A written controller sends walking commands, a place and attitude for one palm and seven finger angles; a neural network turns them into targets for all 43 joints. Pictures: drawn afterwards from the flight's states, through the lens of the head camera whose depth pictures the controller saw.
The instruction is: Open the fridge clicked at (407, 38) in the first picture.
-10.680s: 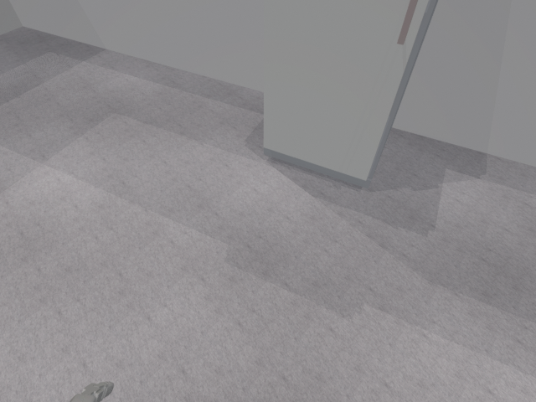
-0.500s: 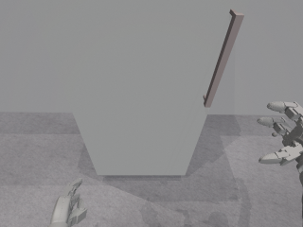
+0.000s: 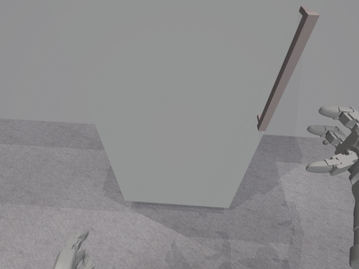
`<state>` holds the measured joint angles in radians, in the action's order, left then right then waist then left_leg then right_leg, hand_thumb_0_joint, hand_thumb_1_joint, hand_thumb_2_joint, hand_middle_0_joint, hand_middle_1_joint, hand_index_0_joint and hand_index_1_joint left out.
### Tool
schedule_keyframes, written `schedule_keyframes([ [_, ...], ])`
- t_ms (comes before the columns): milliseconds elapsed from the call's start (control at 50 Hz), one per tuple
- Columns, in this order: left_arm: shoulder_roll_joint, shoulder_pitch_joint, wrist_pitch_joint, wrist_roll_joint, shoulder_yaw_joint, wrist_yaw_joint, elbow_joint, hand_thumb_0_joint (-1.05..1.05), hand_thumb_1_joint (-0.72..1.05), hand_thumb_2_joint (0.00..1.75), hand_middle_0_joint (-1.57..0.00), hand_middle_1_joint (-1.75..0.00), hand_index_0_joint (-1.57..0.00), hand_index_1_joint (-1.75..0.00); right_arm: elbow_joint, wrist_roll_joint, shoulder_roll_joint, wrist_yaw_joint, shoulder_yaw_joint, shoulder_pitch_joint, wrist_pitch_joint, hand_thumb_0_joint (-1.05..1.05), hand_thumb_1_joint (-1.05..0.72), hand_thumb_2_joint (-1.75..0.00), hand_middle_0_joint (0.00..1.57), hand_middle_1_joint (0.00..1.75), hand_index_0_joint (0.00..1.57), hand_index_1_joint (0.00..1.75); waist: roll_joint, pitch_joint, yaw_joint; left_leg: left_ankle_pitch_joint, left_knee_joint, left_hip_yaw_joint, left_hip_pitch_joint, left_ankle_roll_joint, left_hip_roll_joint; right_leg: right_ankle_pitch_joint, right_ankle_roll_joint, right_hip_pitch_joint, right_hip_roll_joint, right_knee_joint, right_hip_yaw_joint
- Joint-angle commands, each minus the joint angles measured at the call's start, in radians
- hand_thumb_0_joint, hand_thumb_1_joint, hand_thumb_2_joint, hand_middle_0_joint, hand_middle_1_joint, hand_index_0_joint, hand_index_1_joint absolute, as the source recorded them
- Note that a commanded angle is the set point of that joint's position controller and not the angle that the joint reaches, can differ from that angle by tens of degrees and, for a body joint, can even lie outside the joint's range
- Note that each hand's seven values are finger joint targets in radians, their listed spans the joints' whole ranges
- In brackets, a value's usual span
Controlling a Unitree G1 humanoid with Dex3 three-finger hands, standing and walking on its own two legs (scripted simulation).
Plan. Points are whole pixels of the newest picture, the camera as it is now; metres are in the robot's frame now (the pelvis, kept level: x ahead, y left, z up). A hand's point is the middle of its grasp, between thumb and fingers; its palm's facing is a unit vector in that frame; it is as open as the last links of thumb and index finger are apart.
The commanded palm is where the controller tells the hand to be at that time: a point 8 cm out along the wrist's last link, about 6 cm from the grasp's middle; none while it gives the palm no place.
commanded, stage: move the hooked fingers beside the handle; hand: right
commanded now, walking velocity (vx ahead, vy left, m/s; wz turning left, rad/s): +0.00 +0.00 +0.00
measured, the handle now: (278, 79) +0.53 -0.21 +0.17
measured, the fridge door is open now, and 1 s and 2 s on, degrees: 0 0 0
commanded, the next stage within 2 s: feel for the door with the fingertips in 1.72 s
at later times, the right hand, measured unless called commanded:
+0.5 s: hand (317, 122) +0.41 -0.27 +0.14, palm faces +0.07 +1.00 +0.00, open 13.9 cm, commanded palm +0.39 -0.32 +0.14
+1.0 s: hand (307, 104) +0.48 -0.27 +0.14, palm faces +0.05 +1.00 -0.01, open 13.9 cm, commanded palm +0.45 -0.32 +0.14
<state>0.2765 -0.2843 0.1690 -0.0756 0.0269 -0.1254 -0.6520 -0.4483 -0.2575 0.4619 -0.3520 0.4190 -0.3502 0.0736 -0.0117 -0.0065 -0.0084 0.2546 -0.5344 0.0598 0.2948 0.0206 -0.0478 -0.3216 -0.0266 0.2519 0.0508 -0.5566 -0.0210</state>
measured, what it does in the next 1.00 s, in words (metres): stands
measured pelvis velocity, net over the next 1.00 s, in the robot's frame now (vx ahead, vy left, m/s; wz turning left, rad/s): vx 0.00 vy -0.01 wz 0.02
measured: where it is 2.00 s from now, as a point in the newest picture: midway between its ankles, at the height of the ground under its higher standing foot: outside the picture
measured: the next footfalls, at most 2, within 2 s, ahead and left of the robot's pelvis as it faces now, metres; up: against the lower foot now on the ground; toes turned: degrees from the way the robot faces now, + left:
none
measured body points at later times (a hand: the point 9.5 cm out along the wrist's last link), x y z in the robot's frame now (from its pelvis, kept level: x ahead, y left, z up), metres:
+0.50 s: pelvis +0.00 +0.00 +0.00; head +0.04 -0.01 +0.44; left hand +0.10 +0.27 -0.10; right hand +0.40 -0.33 +0.14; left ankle +0.01 +0.13 -0.73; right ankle -0.02 -0.13 -0.73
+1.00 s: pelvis +0.00 -0.01 -0.01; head +0.07 -0.02 +0.43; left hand +0.01 +0.27 -0.12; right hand +0.47 -0.33 +0.14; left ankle +0.01 +0.13 -0.73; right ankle -0.02 -0.13 -0.73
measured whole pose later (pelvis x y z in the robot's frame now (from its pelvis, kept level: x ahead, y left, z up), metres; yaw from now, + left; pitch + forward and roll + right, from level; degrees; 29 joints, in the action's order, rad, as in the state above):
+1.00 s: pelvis +0.00 -0.01 -0.01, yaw +1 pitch +11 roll +1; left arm 0.29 -0.40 0.08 -0.04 0.02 -0.09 -0.69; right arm -1.11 -0.14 0.69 -0.40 0.45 -0.89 -0.15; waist 0.01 -0.03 -0.13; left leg 0.26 -0.61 0.05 0.54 0.03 -0.04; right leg -0.36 -0.02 0.51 0.06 -0.68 -0.03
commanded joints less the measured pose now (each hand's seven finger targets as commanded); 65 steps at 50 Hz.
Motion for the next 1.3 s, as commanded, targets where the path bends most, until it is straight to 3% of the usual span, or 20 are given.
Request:
schedule_keyframes([
  [0,0.153,0.068,0.041,0.003,-0.051,-0.015,0.125,0.00,0.90,0.90,-0.20,-0.30,-0.20,-0.30,0.183,-0.007,0.286,0.007,0.042,-0.449,-0.080,0.00,0.50,-0.30,0.30,1.20,0.30,1.20,-0.057,-0.244,-0.018,-0.257,0.045,-0.003,-0.123,-0.035,0.046,0.269,0.027,-0.024,-0.043,0.072,-0.001],
  [100,0.156,0.045,0.028,0.007,-0.055,-0.015,0.112,0.00,0.90,0.90,-0.20,-0.30,-0.20,-0.30,0.107,0.002,0.322,0.000,0.056,-0.522,-0.106,0.00,0.50,-0.30,0.30,1.20,0.30,1.20,-0.056,-0.297,-0.023,-0.294,0.031,-0.006,-0.136,-0.038,0.045,0.297,0.028,-0.029,-0.043,0.057,0.000],
  [140,0.150,0.043,0.027,0.006,-0.052,-0.011,0.117,0.00,0.90,0.90,-0.20,-0.30,-0.20,-0.30,0.063,0.003,0.290,-0.005,0.032,-0.517,-0.108,0.00,0.50,-0.30,0.30,1.20,0.30,1.20,-0.059,-0.295,-0.019,-0.307,0.026,-0.005,-0.133,-0.038,0.044,0.308,0.027,-0.020,-0.045,0.056,0.003],
  [200,0.167,0.023,0.013,0.009,-0.056,-0.008,0.105,0.00,0.90,0.90,-0.20,-0.30,-0.20,-0.30,-0.020,0.007,0.363,-0.011,0.083,-0.524,-0.112,0.00,0.50,-0.30,0.30,1.20,0.30,1.20,-0.016,-0.295,-0.021,-0.323,0.017,-0.007,-0.133,-0.035,0.042,0.303,0.030,0.010,-0.043,0.044,-0.003],
  [260,0.161,0.015,0.006,0.008,-0.054,-0.003,0.112,0.00,0.90,0.90,-0.20,-0.30,-0.20,-0.30,-0.060,0.016,0.341,-0.020,0.049,-0.585,-0.124,0.00,0.50,-0.30,0.30,1.20,0.30,1.20,-0.042,-0.297,-0.029,-0.328,0.008,-0.008,-0.116,-0.035,0.041,0.307,0.027,0.023,-0.045,0.038,-0.001],
  [320,0.167,-0.002,-0.001,0.011,-0.059,0.001,0.112,0.00,0.90,0.90,-0.20,-0.30,-0.20,-0.30,-0.049,0.024,0.390,-0.019,0.071,-0.641,-0.155,0.00,0.50,-0.30,0.30,1.20,0.30,1.20,-0.070,-0.347,-0.032,-0.343,-0.003,-0.014,-0.120,-0.036,0.042,0.327,0.027,0.012,-0.043,0.023,0.003],
  [360,0.164,-0.011,-0.002,0.009,-0.063,0.003,0.109,0.00,0.90,0.90,-0.20,-0.30,-0.20,-0.30,-0.069,0.018,0.351,-0.027,0.045,-0.646,-0.168,0.00,0.50,-0.30,0.30,1.20,0.30,1.20,-0.069,-0.345,-0.039,-0.354,-0.006,-0.012,-0.108,-0.036,0.046,0.341,0.027,0.004,-0.043,0.016,0.003],
  [520,0.179,-0.058,-0.020,0.012,-0.064,0.004,0.078,0.00,0.90,0.90,-0.20,-0.30,-0.20,-0.30,-0.202,0.045,0.413,-0.023,0.044,-0.798,-0.191,0.00,0.50,-0.30,0.30,1.20,0.30,1.20,-0.064,-0.333,-0.069,-0.285,-0.006,-0.018,-0.052,-0.035,0.045,0.275,0.030,0.051,-0.042,0.005,0.012],
  [560,0.177,-0.067,-0.021,0.013,-0.063,0.006,0.075,0.00,0.90,0.90,-0.20,-0.30,-0.20,-0.30,-0.240,0.045,0.379,-0.025,0.015,-0.803,-0.203,0.00,0.50,-0.30,0.30,1.20,0.30,1.20,-0.057,-0.331,-0.072,-0.276,-0.010,-0.016,-0.041,-0.035,0.047,0.270,0.028,0.057,-0.041,0.003,0.014],
  [600,0.189,-0.088,-0.026,0.017,-0.064,0.005,0.058,0.00,0.90,0.90,-0.20,-0.30,-0.20,-0.30,-0.266,0.056,0.440,-0.021,0.046,-0.855,-0.224,0.00,0.50,-0.30,0.30,1.20,0.30,1.20,-0.068,-0.349,-0.074,-0.275,-0.018,-0.018,-0.041,-0.039,0.046,0.274,0.027,0.064,-0.040,-0.004,0.017],
  [660,0.181,-0.103,-0.028,0.018,-0.064,0.009,0.054,0.00,0.90,0.90,-0.20,-0.30,-0.20,-0.30,-0.314,0.064,0.403,-0.022,0.012,-0.877,-0.238,0.00,0.50,-0.30,0.30,1.20,0.30,1.20,-0.082,-0.357,-0.083,-0.279,-0.022,-0.016,-0.018,-0.035,0.049,0.285,0.025,0.062,-0.039,-0.010,0.018],
  [820,0.203,-0.159,-0.050,0.027,-0.062,0.014,0.043,0.00,0.90,0.90,-0.20,-0.30,-0.20,-0.30,-0.449,0.099,0.546,-0.026,0.083,-0.954,-0.267,0.00,0.50,-0.30,0.30,1.20,0.30,1.20,-0.061,-0.378,-0.095,-0.267,-0.039,-0.030,0.000,-0.028,0.046,0.255,0.031,0.143,-0.035,-0.030,0.017],
  [900,0.204,-0.187,-0.056,0.032,-0.066,0.017,0.033,0.00,0.90,0.90,-0.20,-0.30,-0.20,-0.30,-0.451,0.103,0.541,-0.038,0.066,-1.011,-0.295,0.00,0.50,-0.30,0.30,1.20,0.30,1.20,-0.095,-0.414,-0.113,-0.281,-0.049,-0.029,0.020,-0.031,0.055,0.282,0.028,0.115,-0.031,-0.047,0.022],
  [940,0.199,-0.191,-0.057,0.033,-0.071,0.021,0.042,0.00,0.90,0.90,-0.20,-0.30,-0.20,-0.30,-0.440,0.095,0.523,-0.048,0.070,-0.959,-0.300,0.00,0.50,-0.30,0.30,1.20,0.30,1.20,-0.123,-0.461,-0.092,-0.302,-0.057,-0.025,0.013,-0.033,0.058,0.328,0.025,0.084,-0.031,-0.053,0.027],
  [1000,0.204,-0.199,-0.066,0.031,-0.070,0.022,0.037,0.00,0.90,0.90,-0.20,-0.30,-0.20,-0.30,-0.476,0.081,0.474,-0.060,0.041,-0.926,-0.277,0.00,0.50,-0.30,0.30,1.20,0.30,1.20,-0.075,-0.419,-0.108,-0.293,-0.050,-0.020,0.035,-0.029,0.060,0.312,0.029,0.107,-0.027,-0.053,0.021],
  [1020,0.210,-0.202,-0.070,0.030,-0.073,0.021,0.039,0.00,0.90,0.90,-0.20,-0.30,-0.20,-0.30,-0.461,0.081,0.537,-0.056,0.090,-0.927,-0.271,0.00,0.50,-0.30,0.30,1.20,0.30,1.20,-0.078,-0.426,-0.090,-0.309,-0.054,-0.022,0.017,-0.029,0.056,0.319,0.028,0.123,-0.027,-0.051,0.023],
  [1080,0.202,-0.196,-0.078,0.029,-0.071,0.024,0.057,0.00,0.90,0.90,-0.20,-0.30,-0.20,-0.30,-0.435,0.089,0.507,-0.052,0.066,-0.901,-0.256,0.00,0.50,-0.30,0.30,1.20,0.30,1.20,-0.095,-0.426,-0.090,-0.304,-0.057,-0.020,0.023,-0.028,0.058,0.320,0.029,0.121,-0.030,-0.052,0.017],
  [1220,0.195,-0.183,-0.083,0.026,-0.075,0.027,0.064,0.00,0.90,0.90,-0.20,-0.30,-0.20,-0.30,-0.332,0.082,0.541,-0.035,0.106,-0.905,-0.288,0.00,0.50,-0.30,0.30,1.20,0.30,1.20,-0.139,-0.454,-0.084,-0.334,-0.064,-0.021,0.012,-0.031,0.064,0.371,0.027,0.080,-0.025,-0.061,0.019],
  [1260,0.189,-0.174,-0.080,0.025,-0.073,0.027,0.063,0.00,0.90,0.90,-0.20,-0.30,-0.20,-0.30,-0.334,0.082,0.469,-0.037,0.045,-0.920,-0.275,0.00,0.50,-0.30,0.30,1.20,0.30,1.20,-0.147,-0.423,-0.100,-0.307,-0.055,-0.016,0.039,-0.031,0.065,0.352,0.026,0.070,-0.024,-0.057,0.021],
  [1280,0.193,-0.176,-0.080,0.025,-0.075,0.027,0.062,0.00,0.90,0.90,-0.20,-0.30,-0.20,-0.30,-0.329,0.079,0.479,-0.035,0.057,-0.912,-0.271,0.00,0.50,-0.30,0.30,1.20,0.30,1.20,-0.139,-0.427,-0.095,-0.305,-0.054,-0.014,0.036,-0.033,0.066,0.360,0.023,0.062,-0.024,-0.055,0.029],
])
